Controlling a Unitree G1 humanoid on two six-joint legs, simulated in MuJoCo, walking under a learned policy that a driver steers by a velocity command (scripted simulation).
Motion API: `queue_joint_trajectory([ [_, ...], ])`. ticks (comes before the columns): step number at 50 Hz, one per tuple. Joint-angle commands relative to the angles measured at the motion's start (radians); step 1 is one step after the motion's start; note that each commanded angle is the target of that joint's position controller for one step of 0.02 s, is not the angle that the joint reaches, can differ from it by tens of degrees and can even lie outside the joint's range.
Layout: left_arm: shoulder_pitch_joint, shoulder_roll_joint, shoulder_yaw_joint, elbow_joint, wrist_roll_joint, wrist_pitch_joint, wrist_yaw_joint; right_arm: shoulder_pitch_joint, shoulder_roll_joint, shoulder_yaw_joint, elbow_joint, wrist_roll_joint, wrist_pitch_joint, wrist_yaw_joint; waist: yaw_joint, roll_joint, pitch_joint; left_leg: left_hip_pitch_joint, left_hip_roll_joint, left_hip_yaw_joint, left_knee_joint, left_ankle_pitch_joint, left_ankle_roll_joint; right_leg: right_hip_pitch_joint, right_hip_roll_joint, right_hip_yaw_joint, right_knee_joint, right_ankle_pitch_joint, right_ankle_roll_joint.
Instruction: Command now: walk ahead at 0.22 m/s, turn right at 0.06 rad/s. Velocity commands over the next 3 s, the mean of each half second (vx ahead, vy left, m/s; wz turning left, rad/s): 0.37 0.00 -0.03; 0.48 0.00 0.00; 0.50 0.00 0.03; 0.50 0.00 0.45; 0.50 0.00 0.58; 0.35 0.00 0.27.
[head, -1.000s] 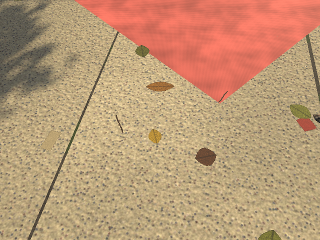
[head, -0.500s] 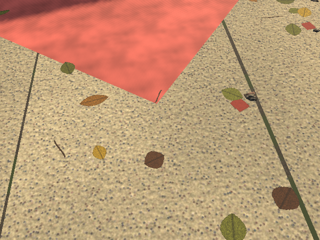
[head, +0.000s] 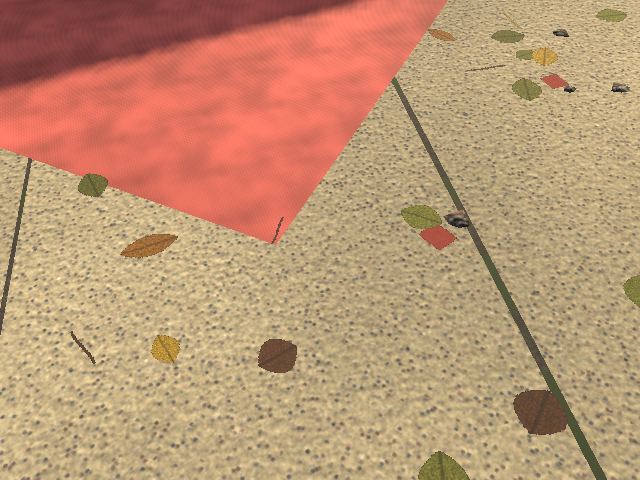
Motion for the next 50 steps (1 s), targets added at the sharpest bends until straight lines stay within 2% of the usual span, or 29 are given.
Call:
queue_joint_trajectory([
  [1, 0.067, 0.202, 0.055, -0.033, -0.009, -0.037, 0.013, -0.115, -0.109, -0.035, -0.103, 0.026, -0.040, 0.003, 0.050, -0.271, 0.133, -0.232, -0.002, 0.013, 0.156, -0.107, 0.049, -0.027, -0.276, 0.417, -0.345, -0.413, -0.204],
  [3, 0.056, 0.191, 0.053, -0.037, -0.022, -0.048, 0.016, -0.099, -0.101, -0.035, -0.100, 0.037, -0.062, 0.021, 0.036, -0.239, 0.124, -0.237, 0.023, 0.001, 0.108, -0.145, 0.094, 0.011, -0.282, 0.398, -0.337, -0.337, -0.201],
  [5, -0.019, 0.190, 0.052, -0.054, -0.039, -0.046, 0.011, -0.014, -0.088, -0.036, -0.053, 0.031, -0.076, 0.036, -0.026, -0.185, 0.080, 0.005, -0.011, 0.053, -0.088, 0.045, 0.111, -0.086, -0.211, 0.274, -0.297, -0.224, -0.160],
  [6, -0.034, 0.177, 0.049, -0.058, -0.034, -0.044, 0.009, 0.061, -0.092, -0.043, -0.013, 0.022, -0.076, 0.039, -0.058, -0.163, 0.047, 0.153, -0.040, 0.072, -0.132, 0.152, 0.097, -0.148, -0.169, 0.216, -0.243, -0.176, -0.139],
  [7, -0.050, 0.140, 0.038, -0.068, -0.025, -0.048, 0.007, 0.148, -0.108, -0.050, 0.020, 0.017, -0.074, 0.039, -0.089, -0.119, 0.017, 0.272, -0.017, 0.028, -0.140, 0.145, 0.095, -0.218, -0.126, 0.157, -0.140, -0.128, -0.109],
  [8, -0.077, 0.063, 0.015, -0.094, -0.011, -0.056, 0.002, 0.265, -0.171, -0.063, 0.039, 0.015, -0.075, 0.030, -0.121, 0.077, -0.016, 0.386, 0.167, -0.239, -0.274, 0.024, 0.147, -0.344, -0.027, 0.033, 0.167, -0.107, -0.040],
  [9, -0.080, 0.086, 0.024, -0.151, -0.037, -0.074, 0.010, 0.310, -0.284, -0.087, 0.035, 0.004, -0.081, 0.041, -0.118, 0.299, -0.004, 0.417, 0.370, -0.674, -0.443, -0.195, 0.311, -0.552, 0.054, -0.012, 0.432, -0.254, -0.005],
  [10, -0.068, 0.151, 0.043, -0.136, -0.058, -0.089, 0.013, 0.244, -0.224, -0.067, 0.016, 0.000, -0.089, 0.038, -0.089, 0.185, 0.065, 0.371, 0.401, -0.720, -0.468, -0.308, 0.342, -0.645, -0.012, 0.056, 0.583, -0.248, -0.016],
  [11, -0.062, 0.159, 0.046, -0.121, -0.061, -0.100, 0.005, 0.197, -0.174, -0.052, 0.001, 0.004, -0.091, 0.028, -0.068, 0.130, 0.111, 0.357, 0.359, -0.618, -0.462, -0.303, 0.308, -0.692, -0.052, 0.062, 0.621, -0.137, -0.032],
  [13, -0.066, 0.139, 0.046, -0.100, -0.034, -0.111, -0.005, 0.149, -0.161, -0.043, -0.013, 0.000, -0.087, 0.021, -0.043, 0.071, 0.110, 0.333, 0.284, -0.441, -0.468, -0.095, 0.249, -0.682, -0.102, 0.034, 0.582, 0.020, -0.036],
  [14, -0.072, 0.130, 0.047, -0.097, -0.026, -0.112, -0.013, 0.147, -0.149, -0.036, -0.016, -0.003, -0.083, 0.018, -0.039, 0.069, 0.097, 0.308, 0.246, -0.359, -0.478, 0.008, 0.226, -0.638, -0.117, 0.022, 0.547, 0.076, -0.030],
  [17, -0.111, 0.094, 0.035, -0.110, -0.021, -0.109, -0.028, 0.179, -0.148, -0.031, -0.009, 0.004, -0.076, 0.009, -0.050, 0.061, 0.072, 0.294, 0.195, -0.204, -0.492, 0.283, 0.219, -0.591, -0.109, -0.036, 0.418, 0.185, 0.007],
  [20, -0.215, 0.051, 0.014, -0.146, -0.026, -0.116, -0.040, 0.206, -0.172, -0.032, 0.001, 0.006, -0.065, -0.002, -0.079, 0.060, 0.085, 0.240, 0.165, -0.108, -0.498, 0.384, 0.205, -0.501, -0.082, -0.072, 0.198, 0.312, 0.026],
  [23, -0.291, 0.058, 0.011, -0.169, -0.035, -0.122, -0.057, 0.250, -0.195, -0.036, 0.017, 0.013, -0.059, -0.005, -0.101, 0.064, 0.113, 0.221, 0.190, -0.092, -0.509, 0.375, 0.207, -0.425, -0.055, -0.092, 0.073, 0.380, 0.021],
  [26, -0.317, 0.086, 0.018, -0.185, -0.039, -0.127, -0.071, 0.259, -0.203, -0.042, 0.031, 0.024, -0.051, -0.004, -0.076, 0.070, 0.125, 0.303, 0.238, -0.091, -0.470, 0.463, 0.190, -0.413, -0.046, -0.073, 0.004, 0.348, -0.023],
  [28, -0.257, 0.125, 0.034, -0.174, -0.034, -0.127, -0.069, 0.247, -0.226, -0.052, 0.030, 0.022, -0.044, -0.007, -0.023, 0.090, 0.065, 0.358, 0.245, -0.073, -0.367, 0.748, 0.169, -0.307, -0.011, -0.092, -0.010, 0.287, -0.061],
  [29, -0.156, 0.154, 0.051, -0.148, -0.031, -0.123, -0.062, 0.234, -0.237, -0.056, 0.028, 0.021, -0.038, -0.009, 0.041, 0.098, -0.011, 0.358, 0.227, -0.046, -0.237, 0.932, 0.154, -0.165, 0.020, -0.117, -0.020, 0.276, -0.090],
  [30, 0.007, 0.192, 0.072, -0.102, -0.031, -0.117, -0.049, 0.230, -0.225, -0.051, 0.022, 0.014, -0.033, -0.013, 0.123, 0.087, -0.118, 0.277, 0.184, -0.013, -0.039, 0.983, 0.126, 0.072, 0.025, -0.124, -0.020, 0.289, -0.120],
  [31, 0.190, 0.259, 0.088, -0.067, -0.021, -0.106, -0.032, 0.240, -0.167, -0.029, -0.007, -0.014, -0.034, -0.016, 0.179, -0.038, -0.276, 0.037, 0.130, 0.008, 0.289, 0.642, 0.095, 0.405, -0.177, 0.104, 0.034, 0.271, -0.179],
  [32, 0.194, 0.315, 0.088, -0.053, -0.007, -0.112, -0.044, 0.383, -0.031, 0.007, -0.023, 0.001, -0.056, -0.007, 0.070, -0.326, -0.426, -0.294, -0.074, -0.062, 0.613, -0.160, 0.044, 0.647, -0.399, 0.642, -0.136, -0.042, -0.333],
  [33, 0.174, 0.210, 0.065, -0.057, -0.015, -0.114, -0.043, 0.288, -0.154, -0.018, -0.017, 0.029, -0.076, 0.003, 0.118, -0.232, -0.354, -0.407, -0.030, -0.158, 0.714, -0.170, 0.053, 0.585, -0.374, 0.709, -0.247, -0.179, -0.301],
  [34, 0.103, 0.178, 0.052, -0.053, -0.020, -0.115, -0.040, 0.177, -0.193, -0.032, -0.054, 0.050, -0.086, 0.009, 0.106, -0.173, -0.180, -0.470, 0.020, -0.116, 0.713, -0.085, 0.062, 0.444, -0.345, 0.539, -0.260, -0.121, -0.261],
  [35, 0.046, 0.169, 0.048, -0.053, -0.018, -0.116, -0.041, 0.124, -0.178, -0.027, -0.065, 0.041, -0.092, 0.005, 0.075, -0.069, -0.100, -0.437, 0.069, -0.090, 0.667, 0.008, 0.063, 0.296, -0.306, 0.421, -0.278, 0.016, -0.243],
  [36, 0.001, 0.154, 0.044, -0.053, -0.008, -0.120, -0.045, 0.108, -0.166, -0.030, -0.067, 0.024, -0.091, 0.003, 0.040, -0.047, -0.052, -0.399, 0.100, -0.084, 0.611, 0.066, 0.056, 0.180, -0.266, 0.334, -0.301, 0.132, -0.237],
  [37, -0.026, 0.133, 0.038, -0.053, 0.003, -0.126, -0.046, 0.136, -0.157, -0.032, -0.058, 0.020, -0.082, 0.004, 0.003, -0.070, -0.049, -0.340, 0.126, -0.094, 0.585, 0.105, 0.053, 0.112, -0.238, 0.278, -0.330, 0.192, -0.234],
  [39, -0.035, 0.127, 0.039, -0.036, -0.008, -0.142, -0.048, 0.167, -0.123, -0.026, -0.047, 0.018, -0.060, 0.001, -0.024, -0.087, -0.042, -0.298, 0.139, -0.084, 0.536, 0.124, 0.033, 0.044, -0.223, 0.214, -0.382, 0.242, -0.254],
  [41, -0.024, 0.145, 0.043, -0.010, -0.013, -0.152, -0.045, 0.118, -0.112, -0.023, -0.065, 0.008, -0.045, -0.004, -0.027, -0.076, 0.006, -0.337, 0.149, -0.074, 0.462, 0.169, 0.011, -0.006, -0.216, 0.155, -0.419, 0.269, -0.260],
  [46, 0.040, 0.179, 0.048, 0.032, -0.017, -0.138, -0.026, -0.067, -0.090, -0.012, -0.117, 0.001, -0.062, 0.007, 0.033, -0.056, 0.059, -0.373, 0.126, -0.040, 0.129, 0.455, -0.010, 0.021, -0.166, 0.033, -0.436, 0.326, -0.220],
  [50, 0.128, 0.209, 0.054, 0.078, -0.028, -0.122, -0.021, -0.199, -0.082, -0.004, -0.159, 0.012, -0.076, 0.028, 0.089, -0.054, 0.076, -0.353, 0.088, -0.015, -0.033, 0.513, 0.002, 0.113, -0.198, 0.021, -0.406, 0.312, -0.209],
])
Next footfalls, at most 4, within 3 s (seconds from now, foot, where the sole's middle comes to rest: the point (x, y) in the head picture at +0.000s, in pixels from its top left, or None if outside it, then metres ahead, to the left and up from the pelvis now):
0.60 right None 0.42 -0.12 -0.77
1.14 left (289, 394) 0.72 0.11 -0.77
1.68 right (381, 290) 1.01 -0.12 -0.77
2.20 left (258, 239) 1.20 0.21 -0.77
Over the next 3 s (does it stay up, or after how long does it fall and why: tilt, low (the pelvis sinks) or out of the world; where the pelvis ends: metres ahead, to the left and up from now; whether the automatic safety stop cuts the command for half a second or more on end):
stays up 1.45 0.23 0.01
